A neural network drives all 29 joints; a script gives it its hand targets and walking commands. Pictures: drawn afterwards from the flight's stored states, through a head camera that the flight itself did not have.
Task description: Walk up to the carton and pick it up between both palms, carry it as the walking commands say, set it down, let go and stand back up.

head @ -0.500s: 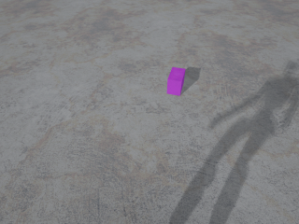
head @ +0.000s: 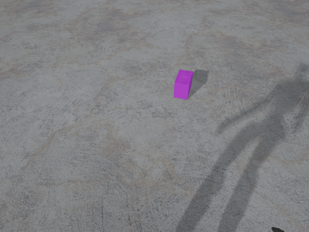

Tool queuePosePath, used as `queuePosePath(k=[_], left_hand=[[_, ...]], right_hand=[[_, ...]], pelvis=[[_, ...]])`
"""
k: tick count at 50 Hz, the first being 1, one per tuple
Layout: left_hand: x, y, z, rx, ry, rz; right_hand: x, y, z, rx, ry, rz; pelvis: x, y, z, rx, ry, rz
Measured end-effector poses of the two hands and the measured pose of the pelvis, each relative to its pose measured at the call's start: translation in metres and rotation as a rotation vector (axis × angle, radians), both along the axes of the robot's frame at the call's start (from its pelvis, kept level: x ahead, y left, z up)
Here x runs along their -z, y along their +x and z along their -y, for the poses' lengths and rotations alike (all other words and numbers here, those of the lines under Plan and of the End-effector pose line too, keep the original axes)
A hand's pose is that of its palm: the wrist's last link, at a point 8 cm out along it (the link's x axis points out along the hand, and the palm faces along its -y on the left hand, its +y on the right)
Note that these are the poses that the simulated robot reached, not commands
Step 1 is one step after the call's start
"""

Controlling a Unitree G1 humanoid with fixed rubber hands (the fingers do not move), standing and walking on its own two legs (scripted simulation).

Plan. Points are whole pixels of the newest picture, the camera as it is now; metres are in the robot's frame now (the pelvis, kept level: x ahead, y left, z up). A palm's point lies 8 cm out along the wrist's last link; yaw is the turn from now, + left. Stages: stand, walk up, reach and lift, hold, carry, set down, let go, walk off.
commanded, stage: stand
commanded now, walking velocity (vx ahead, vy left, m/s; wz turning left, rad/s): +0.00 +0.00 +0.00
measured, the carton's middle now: (183, 84) +1.59 -0.26 -0.69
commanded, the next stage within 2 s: walk up in 0.24 s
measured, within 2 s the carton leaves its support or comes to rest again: neither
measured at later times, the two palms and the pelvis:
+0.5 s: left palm out of the picture +0.08 +0.32 -0.10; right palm out of the picture +0.10 -0.32 -0.10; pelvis +0.00 +0.00 +0.00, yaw -1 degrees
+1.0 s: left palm (71, 214) +0.20 +0.26 -0.07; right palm out of the picture +0.22 -0.43 -0.09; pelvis +0.14 -0.08 +0.00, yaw -7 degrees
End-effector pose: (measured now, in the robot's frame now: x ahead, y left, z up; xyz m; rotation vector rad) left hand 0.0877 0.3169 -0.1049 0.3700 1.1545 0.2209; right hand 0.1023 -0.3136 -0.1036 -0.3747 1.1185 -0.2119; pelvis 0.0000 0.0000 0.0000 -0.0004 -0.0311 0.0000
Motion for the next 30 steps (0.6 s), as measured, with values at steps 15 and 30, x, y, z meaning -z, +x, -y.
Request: queuePosePath(k=[15, 30], left_hand=[[-0.003, 0.001, 0.000, -0.010, 0.010, 0.015], [-0.018, 0.032, 0.000, 0.073, 0.015, 0.053]], right_hand=[[0.001, -0.003, 0.000, -0.008, 0.009, 0.000], [-0.010, -0.020, 0.043, 0.051, -0.042, 0.049]], pelvis=[[0.000, -0.001, 0.002, -0.004, 0.001, 0.007], [0.002, 0.012, 0.012, 0.041, 0.013, -0.016]])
